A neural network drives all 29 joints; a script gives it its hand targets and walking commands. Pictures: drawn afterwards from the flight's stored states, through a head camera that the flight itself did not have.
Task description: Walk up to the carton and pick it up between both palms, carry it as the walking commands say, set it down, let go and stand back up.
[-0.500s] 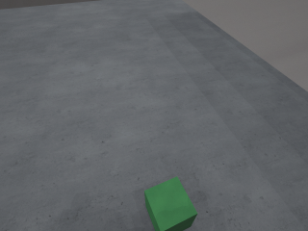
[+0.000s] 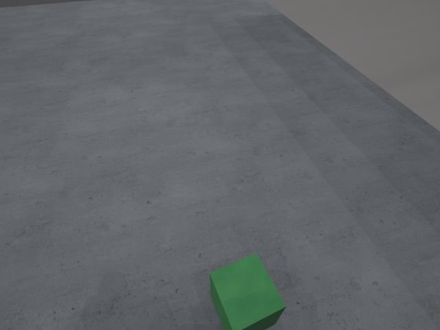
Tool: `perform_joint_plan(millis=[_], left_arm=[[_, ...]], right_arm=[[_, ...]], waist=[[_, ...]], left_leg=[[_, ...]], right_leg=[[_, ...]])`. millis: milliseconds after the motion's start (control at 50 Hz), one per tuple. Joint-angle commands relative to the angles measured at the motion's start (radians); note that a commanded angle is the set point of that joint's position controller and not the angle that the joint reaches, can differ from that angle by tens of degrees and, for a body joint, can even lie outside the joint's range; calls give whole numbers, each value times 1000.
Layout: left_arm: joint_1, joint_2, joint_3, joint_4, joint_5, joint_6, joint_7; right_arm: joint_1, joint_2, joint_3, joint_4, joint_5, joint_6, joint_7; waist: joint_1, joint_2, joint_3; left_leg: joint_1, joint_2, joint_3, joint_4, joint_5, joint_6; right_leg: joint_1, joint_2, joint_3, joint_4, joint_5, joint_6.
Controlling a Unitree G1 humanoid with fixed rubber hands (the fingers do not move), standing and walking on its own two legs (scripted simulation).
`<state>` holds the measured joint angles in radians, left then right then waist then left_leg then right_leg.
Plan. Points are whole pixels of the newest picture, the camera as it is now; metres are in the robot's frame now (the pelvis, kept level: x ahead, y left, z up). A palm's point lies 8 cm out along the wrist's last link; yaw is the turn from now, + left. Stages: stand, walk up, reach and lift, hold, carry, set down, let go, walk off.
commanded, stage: walk up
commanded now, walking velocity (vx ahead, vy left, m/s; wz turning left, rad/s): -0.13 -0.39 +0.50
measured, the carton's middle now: (243, 300) +0.38 -0.07 -0.66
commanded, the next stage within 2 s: none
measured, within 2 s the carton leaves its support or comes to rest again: neither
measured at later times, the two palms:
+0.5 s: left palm out of the picture +0.04 +0.11 -0.13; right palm out of the picture +0.06 -0.47 -0.14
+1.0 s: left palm out of the picture -0.15 +0.00 -0.16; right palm out of the picture +0.10 -0.41 -0.13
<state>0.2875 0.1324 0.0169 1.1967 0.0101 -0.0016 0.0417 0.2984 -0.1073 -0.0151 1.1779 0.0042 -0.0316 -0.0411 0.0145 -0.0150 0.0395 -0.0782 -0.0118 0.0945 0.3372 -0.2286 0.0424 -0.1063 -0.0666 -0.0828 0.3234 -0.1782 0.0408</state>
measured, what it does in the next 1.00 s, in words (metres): steps to the right, turning left: right foot, then left foot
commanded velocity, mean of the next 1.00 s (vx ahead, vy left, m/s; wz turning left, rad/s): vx -0.05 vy -0.22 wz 0.28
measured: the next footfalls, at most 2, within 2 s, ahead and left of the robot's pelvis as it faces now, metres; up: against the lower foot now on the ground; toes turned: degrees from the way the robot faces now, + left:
right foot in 0.46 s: +0.04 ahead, -0.33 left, +0.00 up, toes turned +26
left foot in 0.90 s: -0.09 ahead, -0.13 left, +0.00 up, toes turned +23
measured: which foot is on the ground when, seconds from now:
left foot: down 0.00-0.44, up 0.46-0.88, down 0.90-1.00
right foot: down 0.00-0.02, up 0.04-0.44, down 0.46-1.00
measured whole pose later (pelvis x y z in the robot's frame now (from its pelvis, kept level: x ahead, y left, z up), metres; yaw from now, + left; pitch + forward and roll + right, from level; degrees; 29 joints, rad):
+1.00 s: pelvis -0.05 -0.21 -0.01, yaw +22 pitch +1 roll -1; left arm 0.31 0.21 0.05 1.04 0.01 0.03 0.03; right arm 0.20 -0.17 -0.04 0.99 -0.02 0.02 -0.03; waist 0.02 -0.04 0.02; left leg -0.13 -0.03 -0.01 0.43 -0.31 0.04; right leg -0.30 -0.03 -0.08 0.54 -0.30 0.02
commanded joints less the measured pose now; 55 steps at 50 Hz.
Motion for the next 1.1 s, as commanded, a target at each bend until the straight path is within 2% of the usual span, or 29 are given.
perform_joint_plan(millis=[0, 20, 40, 100, 120, 160, 200, 260, 280, 320, 380, 400, 420, 440, 460, 480, 500, 540, 580, 640, 720, 780, 840, 880, 900, 920, 980, 1040, 1080], left_arm=[[-130, 261, 104, -155, 36, 55, -17], [-27, 202, 104, -187, 45, 78, -27], [-9, 184, 97, -225, 45, 83, -23], [-33, 145, 73, -322, 38, 86, -45], [-86, 160, 77, -347, 40, 99, -58], [-88, 133, 81, -380, 32, 104, -53], [-100, 129, 65, -437, 32, 105, -68], [-151, 153, 77, -470, 21, 104, -64], [-109, 174, 74, -483, 19, 103, -67], [-76, 165, 71, -482, 5, 106, -82], [-7, 197, 83, -460, 3, 87, -91], [146, 230, 105, -405, 12, 78, -84], [138, 264, 89, -373, 22, 65, -66], [85, 342, 95, -428, 26, 65, -63], [24, 327, 82, -442, 15, 59, -49], [-23, 279, 74, -438, 19, 42, -43], [-115, 239, 65, -467, 14, 46, -42], [-105, 213, 45, -437, 20, 32, -25], [-57, 205, 32, -400, 14, 16, -6], [3, 195, 35, -322, 27, 4, 0], [88, 249, 42, -267, 16, -27, 0], [108, 241, 46, -236, 4, -34, -6], [41, 227, 53, -216, -2, -14, -3], [76, 206, 54, -186, -5, 17, -6], [109, 119, 48, -185, 1, 19, -7], [13, 161, 70, -199, -1, 30, -16], [45, 95, 31, -204, 0, 24, -17], [41, 102, 18, -183, 1, 2, -15], [64, 110, 15, -147, -5, 2, -6]], right_arm=[[271, -326, -87, -17, -55, 46, -40], [396, -345, -106, 32, -66, 53, -68], [292, -355, -113, -4, -51, 56, -78], [113, -251, -88, -73, -36, 60, -51], [139, -266, -91, -96, -44, 60, -49], [158, -240, -75, -113, -39, 54, -54], [195, -303, -93, -158, -40, 62, -49], [207, -314, -86, -185, -59, 56, -33], [137, -379, -97, -222, -49, 59, -35], [124, -430, -120, -246, -54, 61, -34], [-15, -443, -125, -300, -54, 74, -37], [-45, -385, -109, -317, -51, 75, -39], [28, -290, -80, -317, -55, 76, -39], [83, -255, -80, -287, -59, 98, -48], [53, -250, -86, -310, -55, 103, -55], [37, -247, -71, -290, -57, 102, -32], [-15, -275, -76, -294, -49, 101, -17], [-3, -275, -73, -274, -49, 100, 3], [-17, -244, -74, -277, -45, 95, 17], [-74, -180, -52, -271, -32, 87, 20], [-130, -203, -54, -282, -16, 90, 24], [-107, -174, -53, -248, -10, 81, 18], [-74, -145, -35, -232, -2, 48, 13], [-56, -168, -44, -244, -14, 45, 13], [-58, -215, -55, -222, -27, 39, 14], [-27, -269, -69, -213, -30, 36, 2], [-212, -144, -27, -246, -28, 23, 7], [-73, -184, -26, -171, -21, 24, 3], [-32, -158, -26, -177, -9, 17, 2]], waist=[[-123, -15, 134], [-105, -39, 53], [-69, -92, 40], [-37, 263, 79], [-67, 305, 74], [-69, 174, 58], [-85, 301, 19], [-99, 280, -41], [-60, 266, -44], [-61, 462, -41], [24, 321, -57], [109, 120, -127], [54, -196, -117], [-6, -320, -60], [3, -322, -86], [-9, -331, -66], [-31, -307, 18], [-59, -143, -52], [-65, -116, -69], [-36, -157, -41], [1, -128, -65], [-2, -94, -110], [-39, -119, -121], [-27, -51, -87], [-17, 132, -55], [-49, 96, 16], [22, 253, 3], [-8, 76, 36], [-6, 60, 47]], left_leg=[[111, 421, -576, -78, 698, 65], [97, 573, -688, -84, 759, 129], [63, 526, -551, -40, 621, 165], [-116, 305, -346, 4, 239, 57], [-149, 285, -376, -27, 108, 52], [-189, 300, -378, -5, 233, 104], [-110, 302, -359, 13, 342, 109], [-160, 292, -419, 15, 390, 86], [-208, 286, -390, 39, 339, 78], [-131, 336, -460, -12, 376, 82], [-350, 257, -379, 54, 163, 11], [-465, 151, -263, 219, 60, -49], [-486, 27, -168, 416, -352, -64], [-553, -32, -85, 706, -486, -79], [-490, -14, -112, 882, -455, -74], [-451, 39, -156, 890, -344, -62], [-465, 1, -121, 957, -334, -68], [-442, 3, -137, 983, -204, -56], [-427, -14, -115, 924, -202, -70], [-400, 19, -110, 632, -219, -54], [-314, 6, -148, 417, -312, -40], [-238, 6, -143, 320, -283, -36], [-52, -11, -68, 70, -10, -50], [98, 110, -163, -32, 39, -10], [72, 280, -378, -66, 112, 35], [-88, 390, -460, -122, 19, 111], [-118, 192, -221, -83, 153, 54], [-92, 148, -200, -33, 232, 25], [-160, 132, -202, -59, 102, 7]], right_leg=[[-454, 116, -75, 465, -325, 41], [-500, 39, 65, 674, -310, 31], [-492, 3, 148, 755, -314, 31], [-483, 40, 184, 762, -128, 8], [-457, 76, 155, 810, -113, 16], [-429, 118, 122, 810, -146, 25], [-487, 119, 103, 757, -160, 22], [-354, 104, 121, 641, -172, 14], [-300, 82, 128, 553, -171, 20], [-299, 88, 123, 445, -190, 13], [-10, 48, 149, 138, -103, -7], [186, -4, 136, 36, 23, -41], [143, -133, 205, -91, 142, -44], [17, -263, 314, -64, 355, -63], [-117, -309, 295, -90, 382, -129], [-220, -263, 291, -102, 74, -152], [-240, -187, 218, -75, 168, -211], [-167, -136, 148, 0, 281, -186], [-94, -146, 143, 28, 399, -193], [-55, -182, 236, -33, 200, -205], [65, -265, 364, -17, 394, -209], [73, -261, 351, -30, 325, -181], [-35, -169, 183, 11, 269, -134], [-204, -85, 109, 80, 24, -76], [-304, 8, 26, 181, -112, -22], [-279, -3, 34, 286, -184, 19], [-173, 19, 71, 247, -139, -18], [-54, 11, 35, 41, 69, -16], [-4, -38, 93, 66, 190, -34]])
